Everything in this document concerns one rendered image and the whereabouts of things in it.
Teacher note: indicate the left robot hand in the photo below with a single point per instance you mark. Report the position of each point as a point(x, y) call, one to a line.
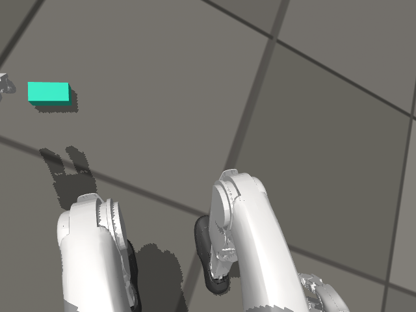
point(6, 86)

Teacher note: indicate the small box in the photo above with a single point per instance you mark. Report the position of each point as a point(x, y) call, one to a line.
point(46, 94)

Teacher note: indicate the right robot hand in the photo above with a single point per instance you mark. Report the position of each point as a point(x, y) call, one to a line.
point(328, 300)

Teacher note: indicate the right robot foot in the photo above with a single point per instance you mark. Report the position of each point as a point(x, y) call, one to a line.
point(203, 246)

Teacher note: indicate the left robot foot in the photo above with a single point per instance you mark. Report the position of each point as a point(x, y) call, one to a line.
point(134, 275)

